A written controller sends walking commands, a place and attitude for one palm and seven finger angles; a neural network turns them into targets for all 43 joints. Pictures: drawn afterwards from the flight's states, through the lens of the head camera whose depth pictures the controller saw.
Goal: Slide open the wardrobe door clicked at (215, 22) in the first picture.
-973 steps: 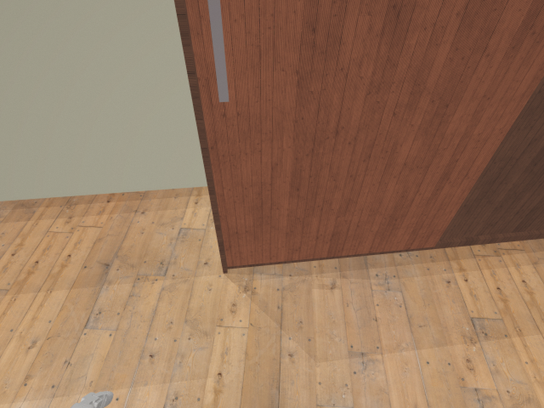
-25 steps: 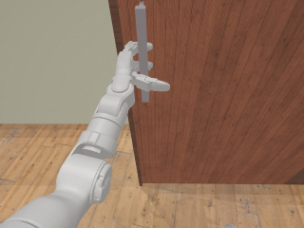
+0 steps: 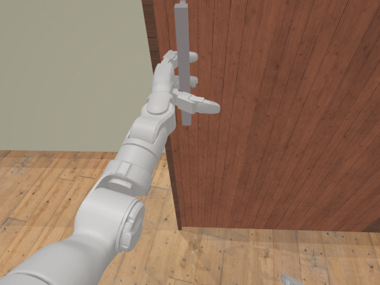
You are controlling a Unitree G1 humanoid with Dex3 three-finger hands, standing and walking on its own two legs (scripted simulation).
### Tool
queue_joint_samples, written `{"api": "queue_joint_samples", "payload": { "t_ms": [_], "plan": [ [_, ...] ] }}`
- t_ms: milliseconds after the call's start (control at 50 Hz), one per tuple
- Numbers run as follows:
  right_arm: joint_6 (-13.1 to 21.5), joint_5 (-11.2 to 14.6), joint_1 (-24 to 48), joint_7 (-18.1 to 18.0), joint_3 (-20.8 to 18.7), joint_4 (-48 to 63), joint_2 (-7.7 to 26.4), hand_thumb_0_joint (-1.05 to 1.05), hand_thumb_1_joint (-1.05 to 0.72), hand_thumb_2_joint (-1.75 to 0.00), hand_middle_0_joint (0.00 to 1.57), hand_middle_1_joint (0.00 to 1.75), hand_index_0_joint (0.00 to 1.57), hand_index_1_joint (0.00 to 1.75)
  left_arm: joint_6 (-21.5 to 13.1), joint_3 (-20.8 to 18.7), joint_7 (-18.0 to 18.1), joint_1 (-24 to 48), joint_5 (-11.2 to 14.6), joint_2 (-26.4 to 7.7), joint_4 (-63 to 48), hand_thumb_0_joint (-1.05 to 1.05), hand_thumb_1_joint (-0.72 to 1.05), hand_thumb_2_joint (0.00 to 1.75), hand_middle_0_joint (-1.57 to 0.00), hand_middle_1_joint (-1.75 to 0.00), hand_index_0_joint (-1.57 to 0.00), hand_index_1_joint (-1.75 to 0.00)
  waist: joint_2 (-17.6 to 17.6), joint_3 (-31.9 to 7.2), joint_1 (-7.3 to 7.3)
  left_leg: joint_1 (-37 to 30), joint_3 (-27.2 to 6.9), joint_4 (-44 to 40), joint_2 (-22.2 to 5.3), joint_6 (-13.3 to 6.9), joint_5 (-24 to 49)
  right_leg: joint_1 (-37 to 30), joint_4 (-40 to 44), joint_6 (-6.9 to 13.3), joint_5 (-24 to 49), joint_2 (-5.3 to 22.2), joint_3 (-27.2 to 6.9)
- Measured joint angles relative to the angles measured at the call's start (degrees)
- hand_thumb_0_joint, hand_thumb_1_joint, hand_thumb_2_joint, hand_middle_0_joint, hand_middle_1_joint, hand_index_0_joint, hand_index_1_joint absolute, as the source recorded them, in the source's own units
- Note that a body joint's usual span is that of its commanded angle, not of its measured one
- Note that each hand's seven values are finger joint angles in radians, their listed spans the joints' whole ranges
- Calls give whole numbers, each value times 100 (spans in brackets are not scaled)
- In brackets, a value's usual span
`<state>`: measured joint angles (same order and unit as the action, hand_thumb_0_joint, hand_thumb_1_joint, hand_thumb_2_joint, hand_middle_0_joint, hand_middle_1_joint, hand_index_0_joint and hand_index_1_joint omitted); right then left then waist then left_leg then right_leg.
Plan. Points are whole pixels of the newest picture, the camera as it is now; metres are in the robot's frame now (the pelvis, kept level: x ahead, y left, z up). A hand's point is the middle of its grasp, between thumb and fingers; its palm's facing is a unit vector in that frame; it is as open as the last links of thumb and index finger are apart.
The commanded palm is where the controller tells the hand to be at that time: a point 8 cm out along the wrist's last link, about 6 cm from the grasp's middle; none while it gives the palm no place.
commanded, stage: slide the fingers in behind the handle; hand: left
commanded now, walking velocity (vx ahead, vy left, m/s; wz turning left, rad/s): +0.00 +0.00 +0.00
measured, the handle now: (185, 70) +0.51 +0.02 +0.21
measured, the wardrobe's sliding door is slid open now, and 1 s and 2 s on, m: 0.00 0.00 0.00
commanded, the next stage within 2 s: grip the handle and tug to test in 0.12 s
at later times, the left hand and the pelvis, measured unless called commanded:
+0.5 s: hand (194, 85) +0.45 +0.00 +0.21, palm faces -0.05 -1.00 -0.03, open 12.3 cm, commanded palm +0.43 +0.05 +0.22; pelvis +0.00 +0.01 +0.00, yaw +0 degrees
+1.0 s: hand (193, 84) +0.45 +0.01 +0.21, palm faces -0.05 -1.00 -0.01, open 5.8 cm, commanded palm +0.43 +0.05 +0.22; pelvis +0.00 +0.00 +0.00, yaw -1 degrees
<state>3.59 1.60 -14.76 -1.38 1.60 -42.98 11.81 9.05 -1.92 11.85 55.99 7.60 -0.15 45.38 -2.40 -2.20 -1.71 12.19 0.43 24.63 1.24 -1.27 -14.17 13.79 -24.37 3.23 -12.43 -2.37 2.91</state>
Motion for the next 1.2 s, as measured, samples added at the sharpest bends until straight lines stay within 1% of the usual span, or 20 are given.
{"api": "queue_joint_samples", "payload": {
  "t_ms": [260, 340, 420, 520, 680, 800, 900, 1040, 1200],
  "plan": [
    [20, 1, -105, 20, -38, -26, 13, 1, -91, -90, 20, 30, 20, 30, -55, 29, 85, 93, -73, 17, 80, -1, -50, 30, -29, -120, -27, -120, 23, -2, -32, 54, 21, 43, 14, -22, -21, 53, -34, -24, -9, 15, -21],
    [37, 0, -137, 32, -50, -38, 7, 1, -91, -90, 20, 30, 20, 30, -34, 66, 141, 131, -85, 32, 96, -1, -46, 32, -30, -120, -28, -121, 38, -3, -30, 75, 22, 56, 22, -26, -23, 76, -50, -28, -13, 23, -21],
    [55, 2, -158, 43, -57, -44, 8, 1, -91, -90, 20, 30, 20, 30, -56, 104, 163, 142, -80, 38, 109, -1, -36, 37, -31, -122, -27, -122, 21, 0, -27, 90, 19, 77, 31, -34, -33, 87, -68, -37, -24, 32, -18],
    [74, -2, -161, 50, -50, -71, -12, 1, -91, -90, 20, 30, 20, 30, -50, 126, 189, 207, -69, 49, 184, -1, -17, 44, -33, -124, -29, -125, 31, -6, -24, 114, 5, 98, 43, -39, -40, 107, -94, -44, -38, 45, -4],
    [112, -8, -164, 71, -43, -76, -27, 1, -91, -90, 20, 30, 20, 30, -79, 151, 172, 215, -49, 41, 229, 0, 18, 60, -36, -129, -32, -130, 22, -29, -7, 126, 6, 121, 50, -41, -59, 126, -131, -46, -65, 52, -5],
    [112, -11, -134, 54, -20, -70, -35, 1, -91, -90, 20, 30, 20, 30, -68, 60, 98, 198, -21, 18, 230, 1, 45, 71, -37, -132, -36, -134, 53, -49, -21, 117, 15, 115, 34, -34, -66, 118, -118, -38, -63, 36, -14],
    [118, -10, -118, 62, -39, -22, -18, 1, -91, -90, 20, 30, 20, 30, -85, 18, 83, 97, -46, -5, 98, 1, 67, 81, -38, -134, -38, -136, 46, -48, -33, 103, 40, 103, 18, -28, -73, 114, -103, -31, -57, 17, -41],
    [78, 7, -112, 68, -63, 32, 2, 1, -91, -90, 20, 30, 20, 30, -32, 18, 70, -113, -60, -10, -190, 1, 70, 80, -37, -135, -35, -137, 10, -52, -23, 28, 70, 47, -3, -19, -78, 54, -56, -23, -55, -6, -74],
    [0, 17, -56, 51, -68, 50, -4, 1, -91, -90, 20, 30, 20, 30, 98, 45, 83, -171, -68, 16, -373, 1, 71, 81, -36, -136, -35, -137, 19, -27, 1, -12, 38, 14, -15, 2, -72, 1, -14, -2, -56, -19, -45]
  ]
}}
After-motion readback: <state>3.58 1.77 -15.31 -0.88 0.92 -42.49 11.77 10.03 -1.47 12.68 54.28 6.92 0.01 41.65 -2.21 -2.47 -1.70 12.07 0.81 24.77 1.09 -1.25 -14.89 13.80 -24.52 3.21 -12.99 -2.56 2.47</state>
